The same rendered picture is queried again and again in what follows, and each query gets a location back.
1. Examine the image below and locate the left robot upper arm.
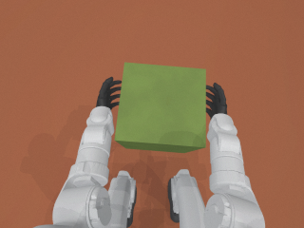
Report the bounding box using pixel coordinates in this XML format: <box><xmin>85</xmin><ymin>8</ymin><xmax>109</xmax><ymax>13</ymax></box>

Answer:
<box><xmin>33</xmin><ymin>184</ymin><xmax>112</xmax><ymax>228</ymax></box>

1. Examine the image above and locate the right robot upper arm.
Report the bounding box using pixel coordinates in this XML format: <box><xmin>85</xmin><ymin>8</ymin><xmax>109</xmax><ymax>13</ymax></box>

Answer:
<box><xmin>203</xmin><ymin>192</ymin><xmax>265</xmax><ymax>228</ymax></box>

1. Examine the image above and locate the right robot hand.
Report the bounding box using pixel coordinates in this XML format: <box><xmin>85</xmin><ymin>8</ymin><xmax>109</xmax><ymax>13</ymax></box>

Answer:
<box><xmin>206</xmin><ymin>83</ymin><xmax>227</xmax><ymax>120</ymax></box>

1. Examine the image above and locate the robot left shin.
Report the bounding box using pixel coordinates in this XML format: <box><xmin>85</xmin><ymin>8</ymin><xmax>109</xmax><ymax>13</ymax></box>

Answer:
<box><xmin>110</xmin><ymin>170</ymin><xmax>133</xmax><ymax>218</ymax></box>

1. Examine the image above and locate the robot right thigh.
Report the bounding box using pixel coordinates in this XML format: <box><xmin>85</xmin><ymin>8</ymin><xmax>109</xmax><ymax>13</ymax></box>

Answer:
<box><xmin>171</xmin><ymin>174</ymin><xmax>206</xmax><ymax>228</ymax></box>

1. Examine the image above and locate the carton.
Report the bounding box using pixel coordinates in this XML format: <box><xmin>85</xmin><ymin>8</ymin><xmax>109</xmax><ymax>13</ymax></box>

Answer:
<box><xmin>114</xmin><ymin>62</ymin><xmax>206</xmax><ymax>153</ymax></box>

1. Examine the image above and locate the robot left forearm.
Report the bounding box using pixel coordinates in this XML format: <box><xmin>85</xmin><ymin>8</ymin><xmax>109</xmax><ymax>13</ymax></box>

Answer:
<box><xmin>52</xmin><ymin>106</ymin><xmax>115</xmax><ymax>221</ymax></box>

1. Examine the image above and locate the robot right forearm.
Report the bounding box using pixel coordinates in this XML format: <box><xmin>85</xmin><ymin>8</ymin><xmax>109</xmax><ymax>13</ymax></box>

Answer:
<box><xmin>207</xmin><ymin>113</ymin><xmax>265</xmax><ymax>223</ymax></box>

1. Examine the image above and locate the left robot hand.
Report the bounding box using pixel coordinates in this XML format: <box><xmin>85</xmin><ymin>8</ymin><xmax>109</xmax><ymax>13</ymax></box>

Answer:
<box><xmin>96</xmin><ymin>77</ymin><xmax>122</xmax><ymax>110</ymax></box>

